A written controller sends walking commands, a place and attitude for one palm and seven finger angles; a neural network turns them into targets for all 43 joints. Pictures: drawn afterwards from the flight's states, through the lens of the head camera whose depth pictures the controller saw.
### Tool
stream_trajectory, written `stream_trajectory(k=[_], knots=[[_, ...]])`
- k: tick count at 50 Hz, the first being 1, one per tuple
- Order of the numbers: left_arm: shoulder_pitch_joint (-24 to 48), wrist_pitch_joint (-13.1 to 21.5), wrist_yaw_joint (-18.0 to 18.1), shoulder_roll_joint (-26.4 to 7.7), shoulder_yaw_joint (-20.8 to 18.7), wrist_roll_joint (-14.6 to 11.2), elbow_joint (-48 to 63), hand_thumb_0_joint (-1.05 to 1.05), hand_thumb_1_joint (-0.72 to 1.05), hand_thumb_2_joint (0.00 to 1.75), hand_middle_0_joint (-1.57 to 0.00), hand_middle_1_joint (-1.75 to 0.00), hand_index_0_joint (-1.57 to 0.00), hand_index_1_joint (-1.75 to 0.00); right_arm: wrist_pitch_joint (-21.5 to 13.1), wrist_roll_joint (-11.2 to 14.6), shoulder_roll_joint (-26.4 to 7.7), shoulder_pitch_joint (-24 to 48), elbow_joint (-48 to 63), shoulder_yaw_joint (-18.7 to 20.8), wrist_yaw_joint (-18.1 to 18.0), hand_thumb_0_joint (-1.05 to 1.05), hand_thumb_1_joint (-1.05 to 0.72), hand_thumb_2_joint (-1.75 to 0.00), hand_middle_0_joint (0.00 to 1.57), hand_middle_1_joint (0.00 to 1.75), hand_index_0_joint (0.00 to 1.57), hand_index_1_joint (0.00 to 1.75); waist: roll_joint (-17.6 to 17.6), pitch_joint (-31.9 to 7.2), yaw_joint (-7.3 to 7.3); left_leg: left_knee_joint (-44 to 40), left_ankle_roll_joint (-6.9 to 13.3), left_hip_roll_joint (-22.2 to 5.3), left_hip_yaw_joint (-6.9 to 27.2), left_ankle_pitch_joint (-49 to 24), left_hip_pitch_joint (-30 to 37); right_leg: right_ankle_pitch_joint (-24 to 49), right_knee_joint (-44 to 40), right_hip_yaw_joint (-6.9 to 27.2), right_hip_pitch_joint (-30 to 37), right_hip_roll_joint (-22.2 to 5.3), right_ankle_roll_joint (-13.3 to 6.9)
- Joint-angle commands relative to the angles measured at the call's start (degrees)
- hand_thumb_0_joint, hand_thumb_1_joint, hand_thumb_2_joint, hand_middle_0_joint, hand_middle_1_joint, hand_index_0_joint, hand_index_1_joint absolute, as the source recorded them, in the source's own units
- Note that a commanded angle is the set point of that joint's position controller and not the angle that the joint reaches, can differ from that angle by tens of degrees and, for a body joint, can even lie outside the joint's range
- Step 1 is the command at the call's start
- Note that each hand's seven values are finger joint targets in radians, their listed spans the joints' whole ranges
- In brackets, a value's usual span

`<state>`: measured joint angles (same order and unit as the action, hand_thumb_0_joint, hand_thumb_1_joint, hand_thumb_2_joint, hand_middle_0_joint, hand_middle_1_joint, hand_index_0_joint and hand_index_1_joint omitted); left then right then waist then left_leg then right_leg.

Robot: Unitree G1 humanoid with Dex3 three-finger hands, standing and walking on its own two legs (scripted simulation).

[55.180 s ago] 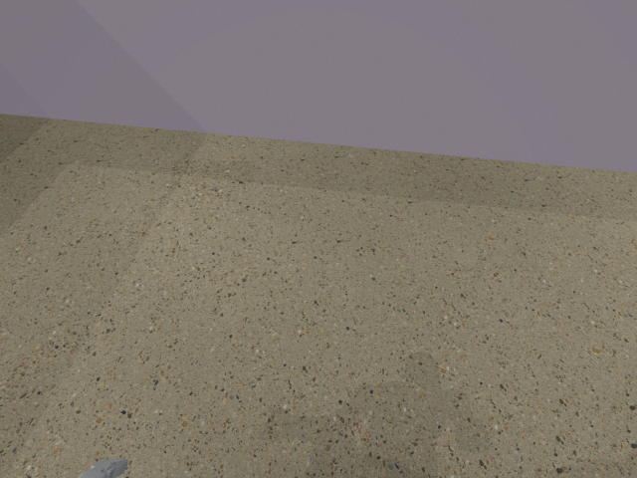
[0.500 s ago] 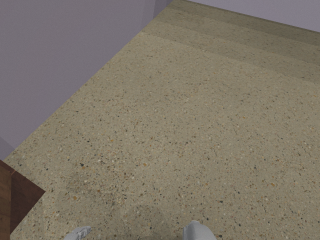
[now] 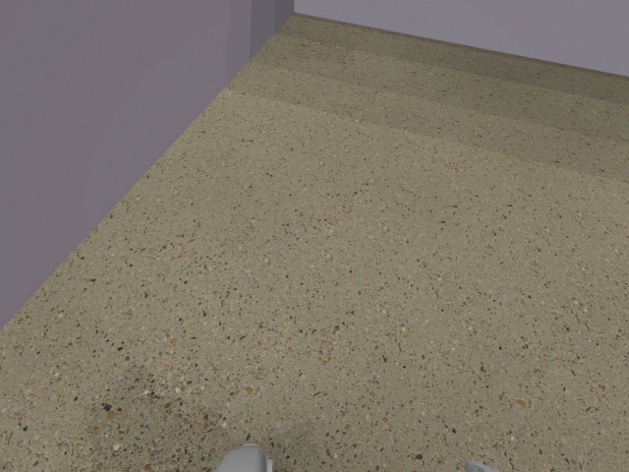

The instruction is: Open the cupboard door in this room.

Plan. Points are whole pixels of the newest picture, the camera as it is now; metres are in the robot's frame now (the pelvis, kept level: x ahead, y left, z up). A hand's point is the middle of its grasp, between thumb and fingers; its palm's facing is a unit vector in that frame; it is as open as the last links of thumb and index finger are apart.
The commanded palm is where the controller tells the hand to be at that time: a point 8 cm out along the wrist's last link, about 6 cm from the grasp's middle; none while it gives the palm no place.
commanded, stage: walk to a spot facing it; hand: left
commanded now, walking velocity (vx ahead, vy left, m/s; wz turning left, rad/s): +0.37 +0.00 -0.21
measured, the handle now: out of the picture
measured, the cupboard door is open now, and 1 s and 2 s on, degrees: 48 48 48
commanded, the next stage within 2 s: turn to face it in 0.88 s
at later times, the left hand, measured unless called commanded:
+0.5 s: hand (259, 319) +0.38 +0.13 -0.16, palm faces -0.22 -0.96 -0.19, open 7.4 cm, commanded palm none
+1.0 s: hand (272, 318) +0.40 +0.11 -0.19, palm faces -0.05 -0.99 -0.13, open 7.3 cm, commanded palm none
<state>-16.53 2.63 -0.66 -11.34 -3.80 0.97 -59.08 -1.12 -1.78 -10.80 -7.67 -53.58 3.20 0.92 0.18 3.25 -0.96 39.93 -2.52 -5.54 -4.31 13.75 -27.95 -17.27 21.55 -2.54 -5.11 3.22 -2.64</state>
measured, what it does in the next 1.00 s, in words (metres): walks ahead: left foot, then right foot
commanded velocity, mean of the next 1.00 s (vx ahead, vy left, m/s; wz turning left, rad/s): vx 0.33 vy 0.00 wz -0.05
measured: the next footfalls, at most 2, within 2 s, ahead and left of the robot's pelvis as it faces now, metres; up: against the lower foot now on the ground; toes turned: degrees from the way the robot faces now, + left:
left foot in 0.06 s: +0.15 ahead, +0.12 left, +0.00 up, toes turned +6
right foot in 0.52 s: +0.33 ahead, -0.15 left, +0.00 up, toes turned -16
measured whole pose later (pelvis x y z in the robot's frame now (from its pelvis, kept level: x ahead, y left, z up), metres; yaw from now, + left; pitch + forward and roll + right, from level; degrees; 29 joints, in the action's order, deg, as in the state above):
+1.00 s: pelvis +0.44 -0.06 -0.02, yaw -8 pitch -1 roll -2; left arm -22.5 2.9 0.1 -8.2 -2.1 0.5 -65.7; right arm -3.1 -2.1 -12.2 -7.1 -56.9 3.2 0.6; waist -0.9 4.1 -1.0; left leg 33.1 2.4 -4.4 -7.6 7.1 -23.7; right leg -26.8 35.9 -8.6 -3.4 -1.0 -0.5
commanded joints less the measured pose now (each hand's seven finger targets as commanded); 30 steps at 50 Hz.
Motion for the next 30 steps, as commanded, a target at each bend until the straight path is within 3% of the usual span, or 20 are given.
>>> stream_trajectory(k=[1,2,3,4,6,7,9,11,12,14,17,20,22,23,24,25,26,27,28,30], knots=[[-0.9,1.4,0.5,-7.7,-1.4,-0.2,2.0,0.0,0.9,0.9,-0.2,-0.3,-0.2,-0.3,-2.5,0.0,-5.7,-6.7,0.9,1.0,-0.5,0.0,-0.9,-0.9,0.2,0.3,0.2,0.3,-1.2,-2.9,4.12,-13.4,1.9,2.3,-0.6,-3.2,19.1,19.7,5.0,9.1,-6.1,-12.7,-5.1],[-0.9,1.4,0.1,-6.0,-1.2,-0.5,3.1,0.0,0.9,0.9,-0.2,-0.3,-0.2,-0.3,-3.0,-0.6,-10.5,-15.0,-1.6,2.1,-1.1,0.0,-0.9,-0.9,0.2,0.3,0.2,0.3,7.1,-8.1,7.37,-16.0,5.8,-6.2,10.6,-0.5,33.3,14.4,18.5,5.3,-16.5,-7.9,-2.3],[-2.5,1.6,-0.5,-3.7,-0.3,-0.8,4.2,0.0,0.9,0.9,-0.2,-0.3,-0.2,-0.3,-2.8,-1.3,-16.3,-22.3,-2.9,3.2,-1.5,0.0,-0.9,-0.9,0.2,0.3,0.2,0.3,18.1,-13.0,8.69,-21.7,12.5,-21.4,28.3,0.6,43.5,-11.6,37.8,-1.6,-29.1,-1.1,0.3],[1.3,1.7,-0.1,-5.5,-0.5,0.2,4.9,0.0,0.9,0.9,-0.2,-0.3,-0.2,-0.3,-2.1,-0.9,-14.7,-22.5,-3.2,2.7,-1.8,0.0,-0.9,-0.9,0.2,0.3,0.2,0.3,14.2,-10.9,9.45,-25.0,14.1,-23.4,31.9,5.1,38.5,-14.6,48.0,3.4,-32.8,-2.9,-0.1],[5.2,1.5,-0.7,-5.0,-0.7,0.3,4.6,0.0,0.9,0.9,-0.2,-0.3,-0.2,-0.3,-2.5,-0.4,-9.3,-15.2,-1.3,1.3,-1.9,0.0,-0.9,-0.9,0.2,0.3,0.2,0.3,6.6,-1.5,5.85,-27.5,12.2,-20.3,23.3,4.4,25.9,-4.5,53.5,4.9,-36.0,-8.5,0.6],[5.0,1.0,-1.2,-3.8,-0.6,0.6,4.2,0.0,0.9,0.9,-0.2,-0.3,-0.2,-0.3,-3.1,-0.4,-7.5,-13.9,-1.3,0.7,-2.0,0.0,-0.9,-0.9,0.2,0.3,0.2,0.3,4.4,-0.1,4.51,-28.6,10.8,-18.1,18.1,0.8,22.9,-1.7,52.0,4.9,-34.5,-9.2,1.2],[3.2,-0.2,-1.5,-1.7,-0.2,0.8,3.4,0.0,0.9,0.9,-0.2,-0.3,-0.2,-0.3,-4.0,0.0,-6.3,-13.9,-2.7,0.1,-2.3,0.0,-0.9,-0.9,0.2,0.3,0.2,0.3,5.9,-1.4,2.4,-27.9,9.0,-14.3,8.3,-12.9,23.6,1.6,47.2,3.7,-32.8,-9.4,2.1],[2.8,-0.8,-1.6,-0.9,0.0,0.7,3.0,0.0,0.9,0.9,-0.2,-0.3,-0.2,-0.3,-4.2,0.3,-5.9,-14.6,-3.7,0.1,-2.2,0.0,-0.9,-0.9,0.2,0.3,0.2,0.3,7.0,-3.0,1.84,-27.6,8.2,-12.1,2.0,-17.8,24.6,3.9,41.2,2.0,-30.8,-9.3,2.6],[3.3,-1.1,-1.7,-0.3,0.1,0.7,3.0,0.0,0.9,0.9,-0.2,-0.3,-0.2,-0.3,-4.0,0.2,-5.6,-15.0,-4.2,0.3,-2.1,0.0,-0.9,-0.9,0.2,0.3,0.2,0.3,7.2,-2.6,1.51,-28.1,8.2,-11.6,-0.3,-16.9,23.6,5.7,37.8,1.3,-30.2,-9.6,2.7],[6.5,-1.3,-1.8,0.3,0.3,0.8,3.9,0.0,0.9,0.9,-0.2,-0.3,-0.2,-0.3,-3.7,0.1,-5.4,-16.7,-5.1,0.2,-1.9,0.0,-0.9,-0.9,0.2,0.3,0.2,0.3,6.1,-0.2,2.29,-29.0,8.2,-10.9,-2.2,-15.4,22.2,7.6,30.3,-0.9,-28.6,-9.4,2.6],[11.5,-1.3,-2.0,0.2,0.5,0.8,5.1,0.0,0.9,0.9,-0.2,-0.3,-0.2,-0.3,-3.3,-0.2,-5.4,-19.6,-6.7,-0.1,-1.8,0.0,-0.9,-0.9,0.2,0.3,0.2,0.3,7.1,2.4,3.68,-29.4,8.4,-11.5,-3.0,-14.9,22.2,9.3,22.6,-2.9,-27.1,-8.8,2.0],[14.8,-1.3,-2.0,-0.6,0.5,0.7,5.9,0.0,0.9,0.9,-0.2,-0.3,-0.2,-0.3,-2.9,-0.6,-6.1,-21.3,-7.9,-0.4,-1.9,0.0,-0.9,-0.9,0.2,0.3,0.2,0.3,7.1,3.7,3.89,-28.2,8.5,-12.6,-3.0,-15.6,22.9,7.2,17.8,-4.2,-23.6,-7.5,0.9],[11.9,-1.0,-1.9,-1.9,0.2,0.6,5.1,0.0,0.9,0.9,-0.2,-0.3,-0.2,-0.3,-2.6,-0.5,-7.1,-20.6,-8.4,-0.3,-2.0,0.0,-0.9,-0.9,0.2,0.3,0.2,0.3,6.7,1.4,1.49,-23.0,7.9,-13.0,-4.0,-22.2,23.6,5.2,14.1,-5.2,-16.2,-5.8,-0.5],[7.0,-0.7,-1.7,-2.8,-0.1,0.6,3.4,0.0,0.9,0.9,-0.2,-0.3,-0.2,-0.3,-2.4,-0.2,-7.5,-20.1,-8.7,-0.4,-2.0,0.0,-0.9,-0.9,0.2,0.3,0.2,0.3,5.9,-0.7,-1.03,-16.8,6.8,-11.4,-5.6,-27.1,22.7,6.3,11.3,-6.8,-8.8,-3.9,-1.3],[-1.5,0.0,-1.3,-5.4,-0.9,0.8,0.7,0.0,0.9,0.9,-0.2,-0.3,-0.2,-0.3,-2.5,0.3,-7.0,-19.2,-8.5,-0.5,-1.7,0.0,-0.9,-0.9,0.2,0.3,0.2,0.3,2.0,-5.0,-4.9,-5.4,5.1,-8.8,-7.3,-28.4,16.4,6.3,8.9,-4.5,5.4,-4.5,-3.0],[-11.5,0.6,-0.4,-11.2,-2.7,1.0,-2.1,0.0,0.9,0.9,-0.2,-0.3,-0.2,-0.3,-2.8,1.3,-4.7,-19.0,-7.4,-0.8,-1.3,0.0,-0.9,-0.9,0.2,0.3,0.2,0.3,-9.6,-12.2,-8.69,12.4,2.5,-3.1,-11.4,-13.0,2.5,-0.1,4.8,12.9,20.9,-17.7,-7.6],[-14.5,0.4,0.3,-14.8,-3.1,-0.2,-2.7,0.0,0.9,0.9,-0.2,-0.3,-0.2,-0.3,-2.7,1.7,-3.2,-17.9,-5.3,-0.7,-1.4,0.0,-0.9,-0.9,0.2,0.3,0.2,0.3,-16.6,-13.2,-8.07,29.0,1.3,2.9,-6.6,21.3,-8.7,2.7,-4.6,33.2,23.9,-29.9,-13.2],[-10.7,0.2,0.8,-13.6,-3.0,-0.8,-2.1,0.0,0.9,0.9,-0.2,-0.3,-0.2,-0.3,-2.5,1.3,-3.9,-13.1,-5.1,0.0,-1.4,0.0,-0.9,-0.9,0.2,0.3,0.2,0.3,-11.1,-9.1,-7.37,34.2,2.1,-0.2,0.6,17.6,-12.6,4.7,-6.1,29.8,18.2,-28.6,-12.6],[-6.2,0.2,1.0,-10.8,-2.2,-0.7,-0.7,0.0,0.9,0.9,-0.2,-0.3,-0.2,-0.3,-2.4,1.3,-3.4,-10.7,-4.8,0.1,-1.5,0.0,-0.9,-0.9,0.2,0.3,0.2,0.3,-9.3,-4.9,-5.08,34.4,1.9,-2.7,2.5,12.3,-13.1,6.2,-6.6,24.8,10.9,-26.9,-11.2],[0.6,0.7,1.2,-5.6,-0.5,-0.5,1.1,0.0,0.9,0.9,-0.2,-0.3,-0.2,-0.3,-1.0,0.6,-1.4,-13.3,-6.7,0.0,-1.3,0.0,-0.9,-0.9,0.2,0.3,0.2,0.3,-5.5,-1.1,0.1,27.4,1.2,-5.2,3.1,6.6,-5.5,6.4,-10.0,12.6,-2.9,-22.4,-8.3]])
